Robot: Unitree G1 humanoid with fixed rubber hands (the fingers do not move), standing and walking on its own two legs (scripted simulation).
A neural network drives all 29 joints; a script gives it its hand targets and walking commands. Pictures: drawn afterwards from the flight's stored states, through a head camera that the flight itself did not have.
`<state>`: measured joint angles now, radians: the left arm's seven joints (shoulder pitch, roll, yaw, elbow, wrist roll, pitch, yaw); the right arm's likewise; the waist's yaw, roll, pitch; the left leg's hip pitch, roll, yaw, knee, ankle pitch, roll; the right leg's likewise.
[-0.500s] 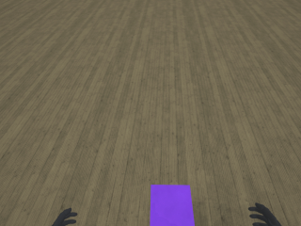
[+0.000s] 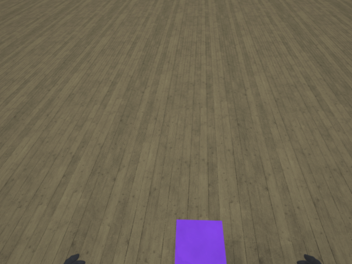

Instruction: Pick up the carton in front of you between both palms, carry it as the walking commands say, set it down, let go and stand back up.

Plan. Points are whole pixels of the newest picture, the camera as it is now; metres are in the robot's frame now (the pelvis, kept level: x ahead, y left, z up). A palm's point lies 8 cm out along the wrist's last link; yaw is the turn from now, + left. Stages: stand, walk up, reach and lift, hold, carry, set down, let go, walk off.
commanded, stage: stand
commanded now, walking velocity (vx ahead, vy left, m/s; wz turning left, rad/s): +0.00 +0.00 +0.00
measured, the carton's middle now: (198, 251) +0.34 -0.05 -0.65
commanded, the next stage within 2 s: none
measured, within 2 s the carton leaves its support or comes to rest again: neither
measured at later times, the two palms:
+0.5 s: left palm out of the picture +0.08 +0.31 -0.10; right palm out of the picture +0.08 -0.30 -0.10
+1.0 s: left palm out of the picture +0.07 +0.31 -0.10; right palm out of the picture +0.07 -0.31 -0.10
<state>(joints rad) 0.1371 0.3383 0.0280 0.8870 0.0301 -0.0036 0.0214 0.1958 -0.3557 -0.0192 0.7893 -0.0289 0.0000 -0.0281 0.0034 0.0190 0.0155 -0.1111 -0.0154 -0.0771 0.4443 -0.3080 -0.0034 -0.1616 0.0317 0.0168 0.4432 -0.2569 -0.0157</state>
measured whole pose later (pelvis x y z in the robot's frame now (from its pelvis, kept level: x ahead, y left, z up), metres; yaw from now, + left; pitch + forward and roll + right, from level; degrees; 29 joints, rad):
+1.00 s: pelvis -0.02 +0.00 +0.01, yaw +0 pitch -2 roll +0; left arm 0.11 0.38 0.01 1.05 0.01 -0.01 0.01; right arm 0.15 -0.39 0.00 0.99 -0.01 -0.01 -0.02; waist 0.01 0.01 0.03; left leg -0.08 -0.02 -0.07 0.35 -0.23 0.00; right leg -0.13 0.02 0.03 0.36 -0.18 -0.01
